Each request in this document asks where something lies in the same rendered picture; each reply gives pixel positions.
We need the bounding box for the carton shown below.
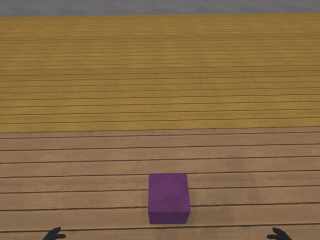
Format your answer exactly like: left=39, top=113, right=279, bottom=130
left=148, top=173, right=191, bottom=225

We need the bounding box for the right robot hand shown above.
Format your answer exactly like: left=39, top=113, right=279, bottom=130
left=266, top=227, right=292, bottom=240

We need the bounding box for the left robot hand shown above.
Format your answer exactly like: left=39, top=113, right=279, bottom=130
left=42, top=227, right=66, bottom=240

